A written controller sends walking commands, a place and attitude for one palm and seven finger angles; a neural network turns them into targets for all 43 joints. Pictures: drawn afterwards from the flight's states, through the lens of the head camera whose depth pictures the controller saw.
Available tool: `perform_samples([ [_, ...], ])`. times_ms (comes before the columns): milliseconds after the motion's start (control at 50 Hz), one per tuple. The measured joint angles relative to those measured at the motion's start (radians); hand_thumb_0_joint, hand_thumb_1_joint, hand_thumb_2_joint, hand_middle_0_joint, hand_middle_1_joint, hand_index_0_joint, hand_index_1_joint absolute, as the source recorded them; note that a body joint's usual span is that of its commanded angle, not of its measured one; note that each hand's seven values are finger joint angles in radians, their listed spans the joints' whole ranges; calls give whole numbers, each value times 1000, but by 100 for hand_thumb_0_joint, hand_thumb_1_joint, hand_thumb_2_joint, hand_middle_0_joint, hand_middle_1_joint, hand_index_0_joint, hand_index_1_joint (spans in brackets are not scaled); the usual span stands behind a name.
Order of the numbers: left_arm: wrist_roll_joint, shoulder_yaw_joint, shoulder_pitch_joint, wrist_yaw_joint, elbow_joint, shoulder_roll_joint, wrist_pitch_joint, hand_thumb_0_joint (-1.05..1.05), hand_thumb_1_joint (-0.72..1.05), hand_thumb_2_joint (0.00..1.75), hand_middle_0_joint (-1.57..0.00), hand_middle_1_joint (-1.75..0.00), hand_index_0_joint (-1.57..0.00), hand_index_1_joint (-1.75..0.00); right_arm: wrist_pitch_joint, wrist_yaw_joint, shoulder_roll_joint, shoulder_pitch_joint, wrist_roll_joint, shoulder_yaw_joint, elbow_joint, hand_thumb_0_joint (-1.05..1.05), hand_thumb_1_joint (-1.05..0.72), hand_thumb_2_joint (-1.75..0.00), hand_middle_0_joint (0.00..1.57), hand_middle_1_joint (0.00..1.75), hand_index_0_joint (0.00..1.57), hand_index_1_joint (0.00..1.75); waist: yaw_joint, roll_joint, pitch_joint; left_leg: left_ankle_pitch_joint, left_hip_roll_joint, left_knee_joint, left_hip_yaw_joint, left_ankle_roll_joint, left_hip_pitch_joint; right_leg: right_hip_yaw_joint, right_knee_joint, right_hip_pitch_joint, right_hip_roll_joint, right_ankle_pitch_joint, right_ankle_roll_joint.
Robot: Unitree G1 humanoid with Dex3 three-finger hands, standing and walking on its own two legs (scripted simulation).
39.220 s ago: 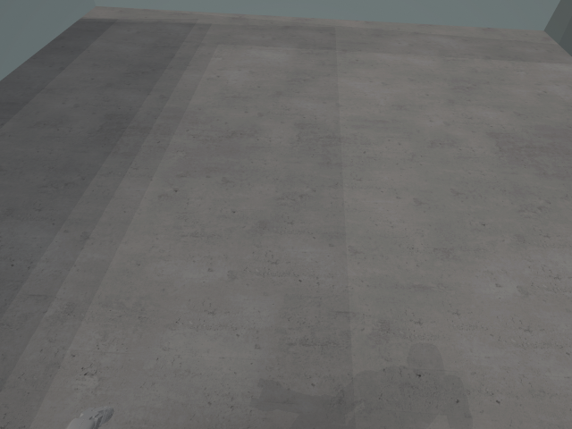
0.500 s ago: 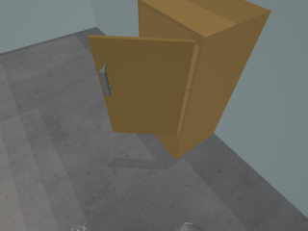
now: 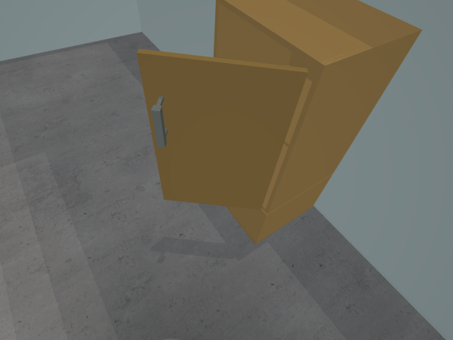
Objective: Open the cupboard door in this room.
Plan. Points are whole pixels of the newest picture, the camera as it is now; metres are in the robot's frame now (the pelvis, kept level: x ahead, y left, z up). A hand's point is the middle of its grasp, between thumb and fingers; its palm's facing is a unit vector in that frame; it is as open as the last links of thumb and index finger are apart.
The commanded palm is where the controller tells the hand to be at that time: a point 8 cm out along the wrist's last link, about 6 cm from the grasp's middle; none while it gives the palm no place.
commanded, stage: come to a stop and stand still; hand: left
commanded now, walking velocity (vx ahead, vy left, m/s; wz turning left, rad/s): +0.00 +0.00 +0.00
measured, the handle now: (161, 122) +0.61 +0.21 -0.02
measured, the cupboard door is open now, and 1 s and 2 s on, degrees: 51 51 51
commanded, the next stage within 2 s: look again from close up in 1.20 s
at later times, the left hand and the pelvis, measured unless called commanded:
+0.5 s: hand out of the picture -0.01 +0.15 -0.16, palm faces +0.01 -0.99 -0.17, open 7.4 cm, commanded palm none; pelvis -0.01 -0.01 +0.01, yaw -1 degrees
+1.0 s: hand out of the picture +0.01 +0.13 -0.17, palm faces +0.02 -0.98 -0.17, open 7.4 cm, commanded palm none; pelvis +0.02 -0.03 +0.01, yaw -1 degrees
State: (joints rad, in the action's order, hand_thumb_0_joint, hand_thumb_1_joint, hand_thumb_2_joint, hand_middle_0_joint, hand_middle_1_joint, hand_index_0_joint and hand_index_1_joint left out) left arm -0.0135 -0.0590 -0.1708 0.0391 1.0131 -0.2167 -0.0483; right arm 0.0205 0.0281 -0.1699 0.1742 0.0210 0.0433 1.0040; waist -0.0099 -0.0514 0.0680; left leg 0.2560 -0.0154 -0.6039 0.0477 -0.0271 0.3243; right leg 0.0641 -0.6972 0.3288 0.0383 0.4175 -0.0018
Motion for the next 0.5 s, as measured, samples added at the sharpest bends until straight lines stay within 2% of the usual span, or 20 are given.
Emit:
perform_samples([
  [60, -3, -4, -17, -7, 10, -12, -14, 0, 91, 90, -20, -30, -20, -30, -2, 9, 3, -7, 6, -15, -17, 0, -92, -90, 20, 30, 20, 30, -11, -7, -9, -14, 11, 50, 6, -10, -12, -58, -176, 47, -21, 60, -5],
  [100, -3, -2, -32, -12, 17, -13, -11, 0, 91, 90, -20, -30, -20, -30, -5, 11, 3, -13, 5, -24, -18, 0, -92, -90, 20, 30, 20, 30, -18, -2, -13, -43, 17, 95, 8, -12, -23, -68, -208, 44, -23, 56, -2],
  [160, -2, 8, -61, -15, 30, -7, -5, 0, 91, 90, -20, -30, -20, -30, -10, 7, 6, -22, 1, -30, -13, 0, -91, -90, 20, 30, 20, 30, -24, 10, -21, -74, 21, 146, 13, -16, -33, -59, -123, -11, -13, 59, 3],
  [220, 0, 22, -90, -16, 45, 2, 7, 0, 91, 90, -20, -30, -20, -30, -16, 3, 13, -24, -6, -31, -1, 0, -91, -90, 20, 30, 20, 30, -23, 20, -31, -84, 25, 157, 20, -10, -29, -52, 74, -104, -7, -20, 4],
  [240, -1, 27, -102, -15, 48, 1, 14, 0, 91, 90, -20, -30, -20, -30, -17, 1, 18, -23, -11, -32, 3, 0, -91, -90, 20, 30, 20, 30, -23, 11, -35, -81, 32, 149, 28, -7, -22, -64, 157, -137, -1, -74, 0],
  [260, -1, 30, -109, -13, 57, 3, 21, 0, 91, 90, -20, -30, -20, -30, -16, -1, 22, -24, -15, -32, 9, 0, -91, -90, 20, 30, 20, 30, -24, 5, -37, -76, 37, 137, 37, -3, -15, -78, 203, -156, 4, -66, 2],
  [340, 1, 52, -122, -14, 91, 43, 31, 0, 91, 90, -20, -30, -20, -30, -13, -5, 14, -7, -19, -22, 42, 0, -92, -90, 20, 30, 20, 30, -1, 50, -32, -86, 19, 158, 23, 8, -39, -67, 224, -180, -17, -81, 8],
  [500, 7, 66, -116, -10, 106, 79, 43, 0, 91, 90, -20, -30, -20, -30, -11, 0, -6, 70, -13, -26, 122, 0, -93, -90, 20, 30, 20, 30, 14, 36, -39, -86, 2, 177, 16, 23, -80, -63, 258, -228, -35, -92, -7],
])
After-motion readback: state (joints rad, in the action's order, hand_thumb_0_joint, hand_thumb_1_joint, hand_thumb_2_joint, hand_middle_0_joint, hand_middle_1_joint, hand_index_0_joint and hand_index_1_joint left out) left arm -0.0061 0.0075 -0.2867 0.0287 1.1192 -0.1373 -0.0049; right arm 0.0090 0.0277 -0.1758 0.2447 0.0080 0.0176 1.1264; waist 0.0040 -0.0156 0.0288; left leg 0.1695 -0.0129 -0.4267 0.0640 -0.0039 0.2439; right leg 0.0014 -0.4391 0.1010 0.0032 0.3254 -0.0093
